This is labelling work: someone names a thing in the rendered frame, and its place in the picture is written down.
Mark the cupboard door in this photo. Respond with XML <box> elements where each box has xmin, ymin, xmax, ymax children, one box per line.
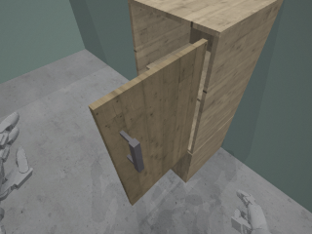
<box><xmin>88</xmin><ymin>38</ymin><xmax>208</xmax><ymax>206</ymax></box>

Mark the robot left hand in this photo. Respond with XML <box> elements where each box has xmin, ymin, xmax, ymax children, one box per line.
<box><xmin>0</xmin><ymin>112</ymin><xmax>33</xmax><ymax>204</ymax></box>

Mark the handle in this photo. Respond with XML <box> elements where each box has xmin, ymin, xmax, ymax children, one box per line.
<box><xmin>119</xmin><ymin>131</ymin><xmax>144</xmax><ymax>173</ymax></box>

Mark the robot right hand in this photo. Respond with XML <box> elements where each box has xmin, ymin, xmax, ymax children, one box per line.
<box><xmin>231</xmin><ymin>189</ymin><xmax>270</xmax><ymax>234</ymax></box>

